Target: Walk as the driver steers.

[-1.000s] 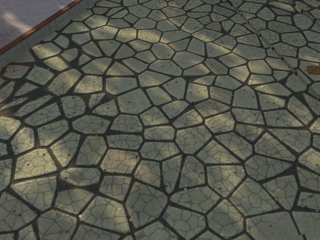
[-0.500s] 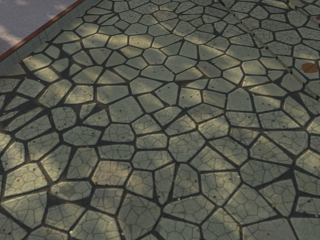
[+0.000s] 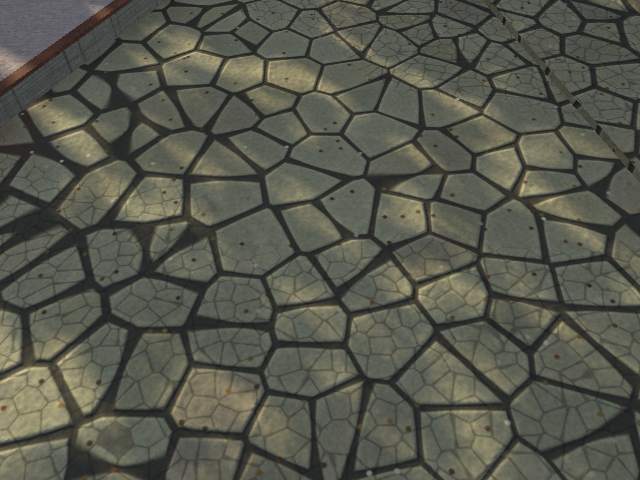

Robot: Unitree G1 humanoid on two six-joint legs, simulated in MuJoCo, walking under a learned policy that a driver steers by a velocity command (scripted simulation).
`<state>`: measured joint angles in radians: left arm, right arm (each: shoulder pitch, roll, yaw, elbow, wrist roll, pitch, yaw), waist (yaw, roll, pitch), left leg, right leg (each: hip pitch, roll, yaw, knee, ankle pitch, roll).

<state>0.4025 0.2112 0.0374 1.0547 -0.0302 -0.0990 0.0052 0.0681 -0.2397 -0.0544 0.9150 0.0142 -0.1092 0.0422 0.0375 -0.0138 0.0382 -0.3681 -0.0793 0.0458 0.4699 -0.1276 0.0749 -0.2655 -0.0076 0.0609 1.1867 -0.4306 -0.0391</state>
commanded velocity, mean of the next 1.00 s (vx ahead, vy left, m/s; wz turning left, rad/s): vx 0.50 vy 0.00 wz -0.03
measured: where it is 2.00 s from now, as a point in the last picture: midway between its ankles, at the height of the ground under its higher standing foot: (451, 256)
